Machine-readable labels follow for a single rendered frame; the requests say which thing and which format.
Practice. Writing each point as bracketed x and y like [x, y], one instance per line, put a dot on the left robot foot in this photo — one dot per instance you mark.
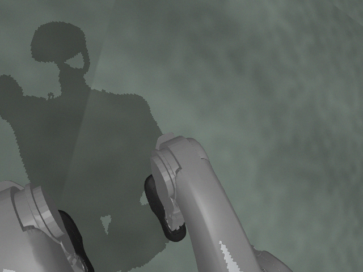
[76, 240]

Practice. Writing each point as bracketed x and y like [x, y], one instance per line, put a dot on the right robot foot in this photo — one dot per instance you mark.
[158, 209]

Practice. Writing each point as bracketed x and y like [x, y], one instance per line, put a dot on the right robot hand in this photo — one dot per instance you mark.
[269, 263]

